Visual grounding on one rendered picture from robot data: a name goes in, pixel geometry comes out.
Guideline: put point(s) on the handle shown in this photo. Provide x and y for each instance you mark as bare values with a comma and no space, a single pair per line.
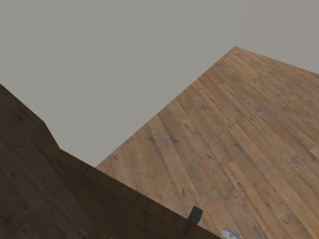
195,215

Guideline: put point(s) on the cupboard door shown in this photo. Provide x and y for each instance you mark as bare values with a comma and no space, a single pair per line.
117,210

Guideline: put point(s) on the robot right hand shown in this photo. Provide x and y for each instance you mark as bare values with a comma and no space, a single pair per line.
229,234

